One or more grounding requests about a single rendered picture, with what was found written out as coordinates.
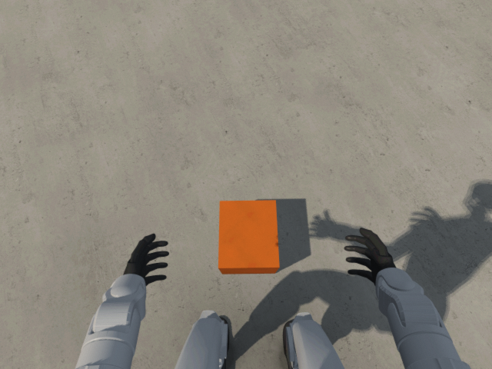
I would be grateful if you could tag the robot right thigh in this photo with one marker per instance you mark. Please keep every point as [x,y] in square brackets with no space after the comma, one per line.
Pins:
[310,348]

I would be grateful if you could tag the robot thigh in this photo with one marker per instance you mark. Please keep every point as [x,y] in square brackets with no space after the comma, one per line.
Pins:
[205,346]
[310,348]

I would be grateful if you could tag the robot left thigh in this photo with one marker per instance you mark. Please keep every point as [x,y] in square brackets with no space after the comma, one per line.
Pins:
[205,346]

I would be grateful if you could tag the carton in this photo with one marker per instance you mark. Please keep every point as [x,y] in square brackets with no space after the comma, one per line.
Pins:
[248,237]

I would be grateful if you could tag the right robot forearm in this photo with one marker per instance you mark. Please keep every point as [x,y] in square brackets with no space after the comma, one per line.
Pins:
[418,330]

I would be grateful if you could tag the robot left hand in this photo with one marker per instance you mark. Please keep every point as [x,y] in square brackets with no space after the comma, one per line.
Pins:
[140,257]

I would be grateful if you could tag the left robot forearm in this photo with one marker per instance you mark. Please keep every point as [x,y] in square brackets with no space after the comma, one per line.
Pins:
[113,332]

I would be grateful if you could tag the robot right hand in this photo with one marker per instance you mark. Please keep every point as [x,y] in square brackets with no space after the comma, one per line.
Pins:
[376,252]

